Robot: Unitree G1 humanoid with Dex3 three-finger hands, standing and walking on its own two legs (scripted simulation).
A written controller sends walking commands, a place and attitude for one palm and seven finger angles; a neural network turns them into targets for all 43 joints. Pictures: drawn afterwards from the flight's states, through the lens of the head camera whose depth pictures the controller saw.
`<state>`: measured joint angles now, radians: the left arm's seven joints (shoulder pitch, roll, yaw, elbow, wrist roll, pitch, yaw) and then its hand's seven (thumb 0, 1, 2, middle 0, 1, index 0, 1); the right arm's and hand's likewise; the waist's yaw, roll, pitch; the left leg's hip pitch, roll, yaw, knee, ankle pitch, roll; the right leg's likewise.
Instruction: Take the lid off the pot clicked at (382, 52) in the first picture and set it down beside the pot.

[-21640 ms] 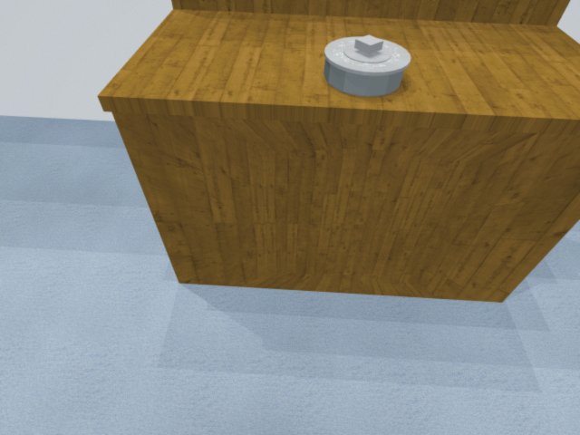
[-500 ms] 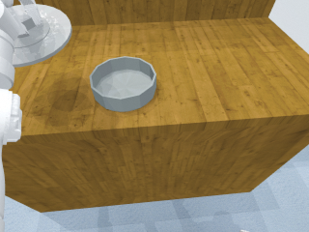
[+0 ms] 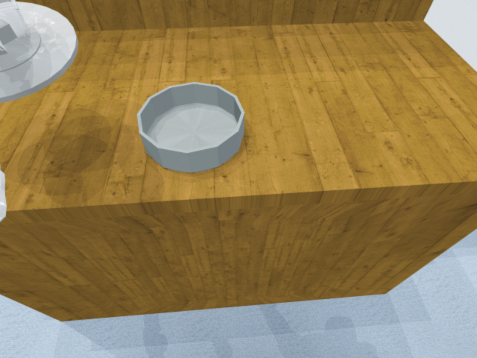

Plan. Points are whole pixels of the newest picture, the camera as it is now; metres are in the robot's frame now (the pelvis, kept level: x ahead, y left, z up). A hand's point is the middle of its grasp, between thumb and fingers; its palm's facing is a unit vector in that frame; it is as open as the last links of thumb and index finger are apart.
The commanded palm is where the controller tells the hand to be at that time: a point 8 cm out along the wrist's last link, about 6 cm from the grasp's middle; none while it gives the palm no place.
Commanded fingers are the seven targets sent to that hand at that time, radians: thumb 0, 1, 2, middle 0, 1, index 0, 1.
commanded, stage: lower the lid onto the table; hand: left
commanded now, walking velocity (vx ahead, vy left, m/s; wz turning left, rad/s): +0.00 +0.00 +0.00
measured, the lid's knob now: out of the picture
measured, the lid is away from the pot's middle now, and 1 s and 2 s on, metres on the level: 0.25 0.23 0.23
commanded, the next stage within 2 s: none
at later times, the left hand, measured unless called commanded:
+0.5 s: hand (8, 44) +0.47 +0.29 +0.28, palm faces -0.19 -0.13 -0.97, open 6.9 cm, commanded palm +0.46 +0.28 +0.34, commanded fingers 0.00 0.57 1.05 -0.73 -1.02 -0.84 -1.06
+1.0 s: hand (22, 71) +0.47 +0.29 +0.24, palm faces -0.25 -0.13 -0.96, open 6.9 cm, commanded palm +0.46 +0.28 +0.30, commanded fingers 0.00 0.57 1.05 -0.73 -1.02 -0.84 -1.06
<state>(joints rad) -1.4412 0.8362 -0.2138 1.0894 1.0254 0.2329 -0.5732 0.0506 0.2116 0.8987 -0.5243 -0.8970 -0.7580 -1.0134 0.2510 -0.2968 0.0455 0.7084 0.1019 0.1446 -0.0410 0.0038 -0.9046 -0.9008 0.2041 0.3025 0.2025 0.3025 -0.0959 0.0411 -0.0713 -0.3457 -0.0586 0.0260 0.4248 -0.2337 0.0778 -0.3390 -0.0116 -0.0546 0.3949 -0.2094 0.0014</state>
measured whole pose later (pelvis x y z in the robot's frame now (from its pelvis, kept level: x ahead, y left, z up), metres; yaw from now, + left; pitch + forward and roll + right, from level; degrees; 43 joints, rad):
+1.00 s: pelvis +0.00 +0.00 +0.00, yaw +0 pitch +8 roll -1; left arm -1.32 0.77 -0.19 1.10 0.99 0.22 -0.53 0.05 0.22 0.90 -0.52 -0.90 -0.76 -1.02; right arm 0.27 -0.30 0.04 0.70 0.10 0.12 -0.04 0.00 -0.90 -0.90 0.20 0.30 0.20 0.30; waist -0.10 0.04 -0.07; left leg -0.36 -0.06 0.03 0.46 -0.25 0.08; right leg -0.35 -0.01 -0.05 0.43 -0.22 0.00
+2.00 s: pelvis -0.01 +0.01 -0.01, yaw -1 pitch +10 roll -2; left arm -1.23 0.75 -0.17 1.17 0.97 0.10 -0.49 0.04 0.23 0.90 -0.52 -0.89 -0.76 -1.02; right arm 0.29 -0.29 0.03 0.70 0.10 0.15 -0.06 0.00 -0.90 -0.90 0.21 0.30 0.20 0.30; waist -0.12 0.03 -0.06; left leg -0.42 -0.06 0.04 0.51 -0.27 0.09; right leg -0.40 -0.01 -0.04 0.46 -0.23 0.01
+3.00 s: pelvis -0.02 +0.01 -0.02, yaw -2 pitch +12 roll -2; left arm -1.12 0.80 -0.11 1.14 0.98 -0.08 -0.39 0.00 0.21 0.92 -0.53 -0.91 -0.77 -1.02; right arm 0.31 -0.28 0.03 0.70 0.11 0.21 -0.09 0.00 -0.90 -0.90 0.21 0.30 0.20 0.30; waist -0.11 0.02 -0.08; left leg -0.53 -0.04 0.05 0.63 -0.31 0.10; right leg -0.51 0.00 -0.03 0.55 -0.25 0.01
